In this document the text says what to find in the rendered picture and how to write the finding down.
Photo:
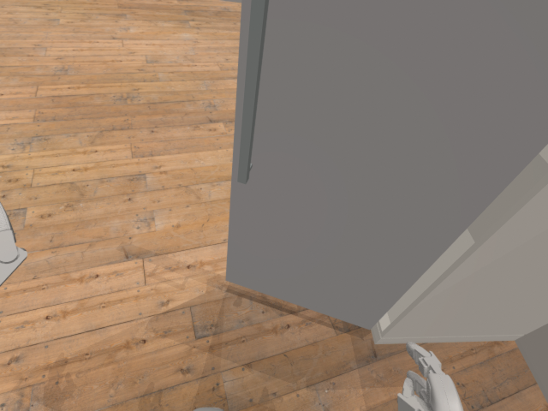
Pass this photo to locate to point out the fridge door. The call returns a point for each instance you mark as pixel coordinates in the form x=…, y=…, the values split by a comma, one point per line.
x=383, y=129

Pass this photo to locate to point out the robot left hand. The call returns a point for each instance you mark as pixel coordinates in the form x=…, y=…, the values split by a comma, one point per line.
x=11, y=256

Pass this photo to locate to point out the robot right hand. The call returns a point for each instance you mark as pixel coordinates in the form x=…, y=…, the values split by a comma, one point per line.
x=437, y=393

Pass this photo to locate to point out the handle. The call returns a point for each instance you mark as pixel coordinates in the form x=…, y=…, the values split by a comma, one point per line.
x=256, y=39

